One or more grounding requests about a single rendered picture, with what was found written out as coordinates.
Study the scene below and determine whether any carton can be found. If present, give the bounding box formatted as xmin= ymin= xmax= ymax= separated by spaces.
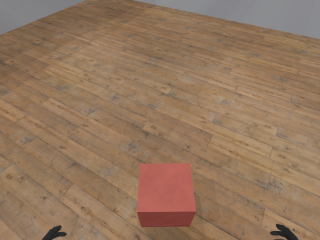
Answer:
xmin=137 ymin=163 xmax=197 ymax=227

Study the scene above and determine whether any right robot hand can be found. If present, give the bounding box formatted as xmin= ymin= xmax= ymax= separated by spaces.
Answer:
xmin=270 ymin=224 xmax=298 ymax=240

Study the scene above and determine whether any left robot hand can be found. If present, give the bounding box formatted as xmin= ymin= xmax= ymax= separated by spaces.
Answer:
xmin=42 ymin=225 xmax=67 ymax=240

